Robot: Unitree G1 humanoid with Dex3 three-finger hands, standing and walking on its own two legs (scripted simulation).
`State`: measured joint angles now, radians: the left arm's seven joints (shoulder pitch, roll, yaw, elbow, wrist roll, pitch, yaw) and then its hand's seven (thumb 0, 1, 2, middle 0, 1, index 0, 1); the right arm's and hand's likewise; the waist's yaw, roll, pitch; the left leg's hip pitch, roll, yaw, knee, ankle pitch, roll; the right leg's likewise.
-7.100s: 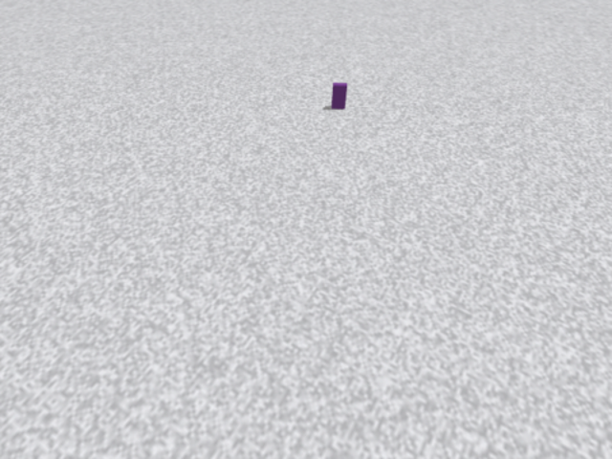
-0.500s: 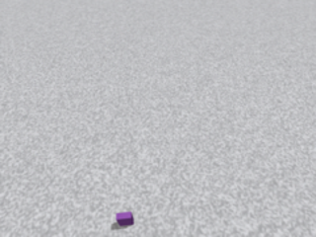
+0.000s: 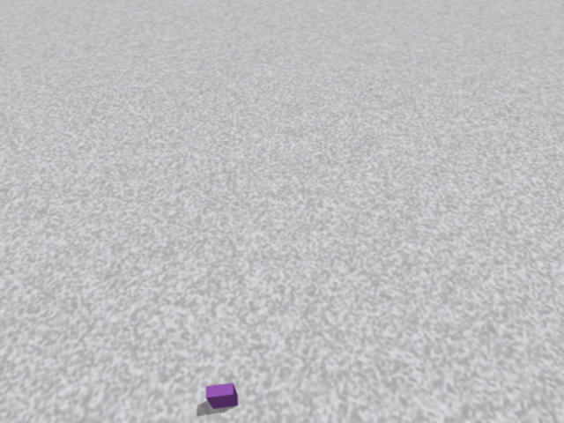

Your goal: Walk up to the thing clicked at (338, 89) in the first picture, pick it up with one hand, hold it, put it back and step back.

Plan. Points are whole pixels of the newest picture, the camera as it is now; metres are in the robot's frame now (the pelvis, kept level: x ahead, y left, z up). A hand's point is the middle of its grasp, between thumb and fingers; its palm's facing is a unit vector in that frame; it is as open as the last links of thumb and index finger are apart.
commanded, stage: stand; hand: left
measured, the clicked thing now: (222, 396) +0.32 +0.19 -0.71
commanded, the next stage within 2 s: go down in 1.56 s
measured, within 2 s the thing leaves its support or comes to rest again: neither
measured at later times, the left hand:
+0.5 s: hand out of the picture +0.07 +0.25 -0.16, palm faces -0.02 -0.94 -0.34, open 7.4 cm
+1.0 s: hand out of the picture +0.06 +0.25 -0.16, palm faces -0.03 -0.94 -0.34, open 7.4 cm
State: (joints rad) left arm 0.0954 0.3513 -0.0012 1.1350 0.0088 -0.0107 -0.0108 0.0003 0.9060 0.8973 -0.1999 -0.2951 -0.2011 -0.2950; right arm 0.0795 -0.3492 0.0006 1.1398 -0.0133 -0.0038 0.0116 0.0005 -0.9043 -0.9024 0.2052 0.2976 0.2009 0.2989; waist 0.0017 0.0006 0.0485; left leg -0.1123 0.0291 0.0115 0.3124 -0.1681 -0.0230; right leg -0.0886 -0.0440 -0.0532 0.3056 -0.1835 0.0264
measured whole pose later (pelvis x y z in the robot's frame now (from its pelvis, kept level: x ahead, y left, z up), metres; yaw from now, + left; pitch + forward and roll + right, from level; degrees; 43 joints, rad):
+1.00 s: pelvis +0.00 +0.00 +0.00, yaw +0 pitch -2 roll +0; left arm 0.13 0.36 0.00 1.13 0.01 -0.01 -0.01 0.00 0.91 0.90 -0.20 -0.30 -0.20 -0.30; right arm 0.11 -0.35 0.00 1.14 -0.02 0.00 0.01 0.00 -0.90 -0.90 0.21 0.30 0.20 0.30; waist 0.00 0.00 0.05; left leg -0.11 0.04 0.01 0.31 -0.16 -0.03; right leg -0.09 -0.04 -0.05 0.31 -0.18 0.02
